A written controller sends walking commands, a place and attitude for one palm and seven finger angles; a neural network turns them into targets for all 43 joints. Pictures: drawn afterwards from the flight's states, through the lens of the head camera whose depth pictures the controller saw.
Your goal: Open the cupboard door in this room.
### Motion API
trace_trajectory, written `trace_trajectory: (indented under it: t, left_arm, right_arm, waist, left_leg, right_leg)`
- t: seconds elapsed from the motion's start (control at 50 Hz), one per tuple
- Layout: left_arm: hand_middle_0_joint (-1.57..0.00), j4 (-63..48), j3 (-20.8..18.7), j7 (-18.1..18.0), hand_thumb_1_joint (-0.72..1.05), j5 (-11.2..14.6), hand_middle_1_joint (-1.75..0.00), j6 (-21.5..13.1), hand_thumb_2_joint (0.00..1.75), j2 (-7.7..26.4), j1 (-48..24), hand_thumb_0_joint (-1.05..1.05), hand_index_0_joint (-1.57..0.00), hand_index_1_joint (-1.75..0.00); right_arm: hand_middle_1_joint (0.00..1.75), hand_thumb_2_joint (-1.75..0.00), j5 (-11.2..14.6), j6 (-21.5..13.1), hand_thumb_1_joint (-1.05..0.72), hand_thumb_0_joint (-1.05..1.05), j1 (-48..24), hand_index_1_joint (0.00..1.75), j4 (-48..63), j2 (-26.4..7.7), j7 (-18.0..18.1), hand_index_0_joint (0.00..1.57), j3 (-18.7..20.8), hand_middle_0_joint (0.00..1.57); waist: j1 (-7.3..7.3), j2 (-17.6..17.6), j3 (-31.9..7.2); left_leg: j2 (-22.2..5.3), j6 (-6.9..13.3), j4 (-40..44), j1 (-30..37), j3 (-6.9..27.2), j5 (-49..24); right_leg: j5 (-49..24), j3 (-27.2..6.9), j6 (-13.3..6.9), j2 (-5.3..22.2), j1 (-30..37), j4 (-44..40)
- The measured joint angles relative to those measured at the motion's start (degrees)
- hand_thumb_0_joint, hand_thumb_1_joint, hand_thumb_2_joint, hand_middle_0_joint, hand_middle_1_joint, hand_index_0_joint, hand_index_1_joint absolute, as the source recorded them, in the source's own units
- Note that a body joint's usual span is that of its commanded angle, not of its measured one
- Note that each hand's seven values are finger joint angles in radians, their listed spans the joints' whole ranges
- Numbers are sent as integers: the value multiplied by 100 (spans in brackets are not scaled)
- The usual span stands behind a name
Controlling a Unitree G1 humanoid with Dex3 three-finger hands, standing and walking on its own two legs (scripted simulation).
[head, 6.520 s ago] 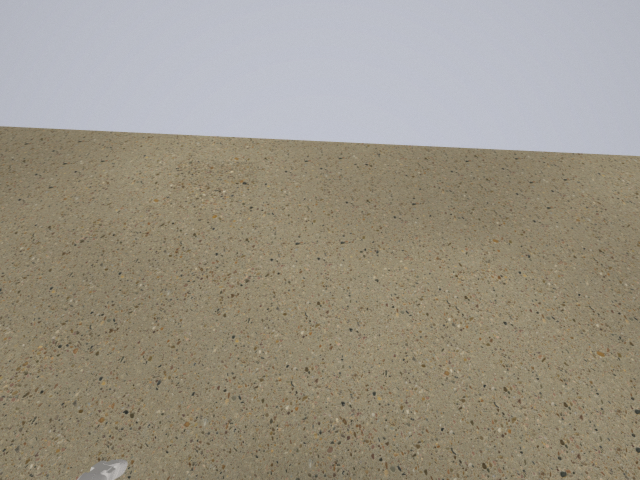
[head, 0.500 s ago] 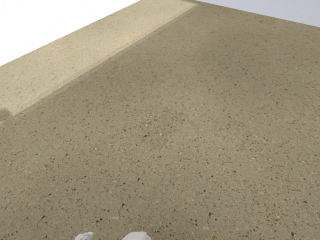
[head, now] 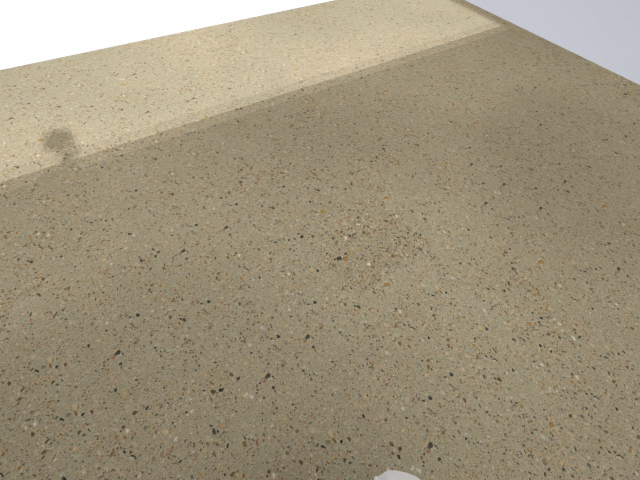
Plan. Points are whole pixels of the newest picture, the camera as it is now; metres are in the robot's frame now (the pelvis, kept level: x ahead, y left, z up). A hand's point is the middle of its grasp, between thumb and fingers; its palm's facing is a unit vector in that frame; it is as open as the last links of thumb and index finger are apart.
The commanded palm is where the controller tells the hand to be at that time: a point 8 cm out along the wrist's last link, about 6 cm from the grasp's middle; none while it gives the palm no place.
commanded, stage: turn or walk to find it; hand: left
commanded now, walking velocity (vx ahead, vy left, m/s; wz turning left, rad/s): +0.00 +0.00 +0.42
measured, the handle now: out of the picture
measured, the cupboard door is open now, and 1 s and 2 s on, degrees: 0 0 0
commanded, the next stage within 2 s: none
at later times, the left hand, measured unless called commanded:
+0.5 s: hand out of the picture +0.01 +0.15 -0.15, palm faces +0.23 -0.93 -0.27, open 7.4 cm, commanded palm none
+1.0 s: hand out of the picture -0.10 +0.22 -0.16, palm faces +0.46 -0.85 -0.25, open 7.4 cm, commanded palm none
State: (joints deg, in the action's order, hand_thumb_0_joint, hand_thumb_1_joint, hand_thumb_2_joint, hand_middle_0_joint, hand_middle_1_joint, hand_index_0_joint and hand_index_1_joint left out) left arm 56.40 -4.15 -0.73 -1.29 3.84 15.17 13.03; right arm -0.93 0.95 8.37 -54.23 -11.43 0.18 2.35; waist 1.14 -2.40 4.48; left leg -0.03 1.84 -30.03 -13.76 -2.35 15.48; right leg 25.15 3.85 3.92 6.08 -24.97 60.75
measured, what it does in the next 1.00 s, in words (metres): steps on the spot, turning left: right foot, then left foot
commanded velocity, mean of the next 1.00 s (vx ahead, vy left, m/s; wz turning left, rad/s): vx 0.00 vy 0.00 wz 0.42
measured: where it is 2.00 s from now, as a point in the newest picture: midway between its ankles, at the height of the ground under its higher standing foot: outside the picture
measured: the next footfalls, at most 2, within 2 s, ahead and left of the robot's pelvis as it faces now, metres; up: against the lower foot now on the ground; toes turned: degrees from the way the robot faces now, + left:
right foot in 0.26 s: +0.04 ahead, -0.13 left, +0.00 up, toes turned +3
left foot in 0.72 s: -0.05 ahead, +0.10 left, +0.00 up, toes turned +25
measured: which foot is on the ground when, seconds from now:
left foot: down 0.00-0.28, up 0.30-0.70, down 0.72-1.00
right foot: up 0.00-0.24, down 0.26-0.72, up 0.74-1.00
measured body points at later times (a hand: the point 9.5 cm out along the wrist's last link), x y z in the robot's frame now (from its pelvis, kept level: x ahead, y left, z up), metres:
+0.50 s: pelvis -0.02 -0.05 +0.00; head +0.00 -0.07 +0.45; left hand +0.00 +0.20 -0.13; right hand +0.07 -0.29 -0.16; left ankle -0.08 +0.10 -0.65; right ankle +0.00 -0.14 -0.74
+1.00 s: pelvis -0.07 +0.00 +0.01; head -0.05 +0.02 +0.45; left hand -0.12 +0.26 -0.14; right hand +0.11 -0.19 -0.13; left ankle -0.09 +0.09 -0.74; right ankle -0.02 -0.15 -0.67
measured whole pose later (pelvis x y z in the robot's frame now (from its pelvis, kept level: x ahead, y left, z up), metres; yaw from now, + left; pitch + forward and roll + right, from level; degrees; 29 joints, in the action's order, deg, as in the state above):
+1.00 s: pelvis -0.07 +0.00 +0.01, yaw +25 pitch -1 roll -1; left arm 55.1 -3.8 -0.8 -1.2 3.4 14.4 11.3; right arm -0.9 1.1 9.8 -54.6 -10.8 0.1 2.2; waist 0.5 -1.1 3.5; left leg 1.6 2.8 -26.1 -12.7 -0.4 12.3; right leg 23.5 2.3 4.7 5.1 -24.4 57.2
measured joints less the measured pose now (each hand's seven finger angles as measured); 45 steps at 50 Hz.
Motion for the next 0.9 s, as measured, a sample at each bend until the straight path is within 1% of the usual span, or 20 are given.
trace_trajectory:
  t: [0.06, 0.16, 0.22, 0.26, 0.28, 0.3, 0.34, 0.4, 0.46, 0.5, 0.56, 0.64, 0.68, 0.7, 0.72, 0.74, 0.78, 0.8, 0.84, 0.9]
  left_arm:
    - [-20, -94, 17, 9, 91, 9, -29, -37, 90, -29, -83, 1, -20, -29]
    - [-19, -259, 59, -6, 91, 27, -29, -71, 90, -148, -269, 1, -20, -29]
    - [-19, -365, 106, -11, 91, 47, -29, -137, 90, -246, -361, 1, -20, -29]
    - [-20, -453, 140, -12, 90, 51, -29, -219, 90, -291, -367, 1, -20, -29]
    - [-20, -463, 152, -26, 90, 26, -29, -272, 90, -357, -376, 1, -20, -30]
    - [-20, -481, 183, -30, 90, 0, -29, -299, 90, -420, -378, 1, -20, -30]
    - [-20, -522, 220, -33, 90, -10, -30, -330, 90, -504, -322, 1, -20, -30]
    - [-20, -500, 245, -47, 90, -9, -30, -324, 89, -586, -215, 1, -20, -30]
    - [-20, -421, 258, -58, 90, -19, -30, -322, 89, -621, -134, 1, -20, -30]
    - [-20, -374, 258, -58, 90, -28, -30, -326, 89, -624, -89, 1, -20, -30]
    - [-20, -314, 250, -46, 90, -49, -30, -340, 89, -596, -32, 1, -20, -30]
    - [-20, -228, 205, -31, 90, -78, -30, -334, 89, -475, 50, 1, -20, -30]
    - [-20, -167, 168, -27, 90, -74, -30, -302, 89, -378, 96, 1, -20, -30]
    - [-20, -136, 146, -25, 90, -61, -30, -279, 89, -328, 127, 1, -20, -30]
    - [-20, -119, 119, -21, 90, -36, -30, -245, 89, -272, 168, 1, -20, -30]
    - [-20, -87, 83, -22, 90, -14, -30, -189, 89, -194, 171, 1, -20, -30]
    - [-20, -1, 45, -50, 90, -12, -30, -39, 89, -84, 160, 1, -20, -30]
    - [-20, 42, 30, -49, 90, -8, -30, 13, 89, -52, 138, 1, -20, -30]
    - [-20, 83, 7, -22, 90, -4, -30, 34, 90, -12, 79, 1, -20, -30]
    - [-20, 31, 9, 6, 91, 3, -29, -12, 90, -4, -10, 1, -20, -29]
  right_arm:
    - [30, -90, 1, -3, -90, 1, 21, 30, 14, 18, -2, 20, -13, 20]
    - [30, -90, -22, 43, -90, 1, 118, 30, 19, 14, -24, 21, 20, 20]
    - [30, -90, -32, 93, -90, 1, 201, 30, 1, -25, -36, 21, 64, 20]
    - [30, -90, -11, 124, -90, 1, 294, 30, -7, -54, -46, 21, 98, 20]
    - [30, -90, 11, 143, -90, 1, 321, 30, -23, -107, -54, 21, 127, 20]
    - [30, -90, 20, 177, -90, 1, 344, 30, -41, -153, -55, 21, 167, 20]
    - [30, -90, -1, 272, -90, 1, 398, 30, -98, -203, -63, 20, 222, 20]
    - [30, -90, -20, 333, -90, 1, 435, 30, -181, -276, -108, 20, 277, 20]
    - [29, -90, -24, 340, -90, 1, 478, 30, -229, -308, -129, 20, 294, 20]
    - [29, -90, -21, 352, -90, 1, 497, 30, -271, -308, -128, 20, 288, 20]
    - [29, -90, -7, 371, -90, 1, 467, 30, -337, -293, -119, 20, 255, 20]
    - [29, -90, 37, 340, -91, 1, 298, 30, -347, -243, -103, 20, 185, 19]
    - [29, -90, 51, 281, -91, 1, 204, 30, -284, -211, -96, 20, 151, 19]
    - [29, -90, 53, 236, -91, 1, 171, 30, -238, -204, -98, 20, 135, 19]
    - [29, -90, 46, 177, -90, 1, 144, 30, -190, -200, -104, 20, 125, 19]
    - [29, -90, 32, 128, -90, 1, 84, 30, -162, -149, -102, 20, 119, 19]
    - [29, -90, 11, 49, -90, 1, 15, 30, -97, -66, -81, 20, 81, 20]
    - [29, -90, 6, 25, -90, 1, 11, 30, -69, -38, -57, 20, 62, 20]
    - [29, -90, 0, 5, -90, 1, 15, 30, -44, 4, -13, 20, 23, 20]
    - [30, -90, 12, -9, -90, 1, 44, 30, -46, 35, 8, 20, -21, 20]
  waist:
    - [-24, 86, -33]
    - [-135, 228, -60]
    - [-212, 327, -72]
    - [-227, 349, -114]
    - [-225, 462, -109]
    - [-249, 559, -88]
    - [-250, 580, -93]
    - [-246, 572, -76]
    - [-271, 527, -55]
    - [-264, 470, -39]
    - [-207, 374, 0]
    - [-70, 219, 68]
    - [-38, 141, 79]
    - [-36, 117, 68]
    - [-31, 90, 42]
    - [3, -19, 65]
    - [30, -96, 70]
    - [22, -85, 52]
    - [10, -53, 20]
    - [10, 8, -26]
  left_leg:
    - [59, 27, 241, 46, 120, -180]
    - [150, -19, 297, -29, 329, -302]
    - [201, -93, 163, -161, 467, -298]
    - [274, -172, -53, -320, 547, -235]
    - [239, -189, -258, -431, 610, -147]
    - [237, -217, -649, -585, 666, 276]
    - [301, -258, -1789, -968, 621, 927]
    - [206, -348, -3192, -1366, 483, 795]
    - [25, -469, -3609, -1427, 403, 589]
    - [-79, -531, -3471, -1325, 358, 628]
    - [-192, -581, -2890, -1059, 250, 839]
    - [-225, -540, -1845, -616, 28, 1081]
    - [-200, -496, -1205, -354, -103, 886]
    - [-189, -463, -763, -177, -167, 604]
    - [-172, -341, -406, -54, -187, 266]
    - [-103, -198, -453, -89, -219, 221]
    - [-59, -28, -541, -119, -222, 324]
    - [-51, 11, -483, -99, -189, 321]
    - [-19, 36, -247, -15, -112, 189]
    - [55, 76, 125, 101, -2, -71]
  right_leg:
    - [-85, -90, 42, -65, 21, -228]
    - [10, -159, 37, -202, 285, -1015]
    - [-159, -135, -10, -315, 615, -1834]
    - [-662, -88, -54, -350, 974, -2695]
    - [-784, -14, -174, -406, 1014, -2808]
    - [-777, 83, -323, -427, 1007, -2743]
    - [-724, 217, -517, -350, 1040, -2711]
    - [-817, 365, -573, -264, 1193, -2936]
    - [-904, 524, -566, -184, 1288, -3099]
    - [-925, 630, -557, -119, 1319, -3146]
    - [-928, 786, -525, -10, 1320, -3142]
    - [-880, 945, -434, 152, 1216, -2964]
    - [-814, 1033, -356, 244, 1128, -2784]
    - [-756, 1081, -305, 288, 1067, -2646]
    - [-668, 1110, -249, 344, 964, -2439]
    - [-316, 972, -170, 390, 810, -2099]
    - [333, 536, -96, 245, 453, -1195]
    - [386, 375, -77, 156, 293, -771]
    - [179, 164, -41, 43, 63, -187]
    - [-136, -12, 23, -24, -74, 77]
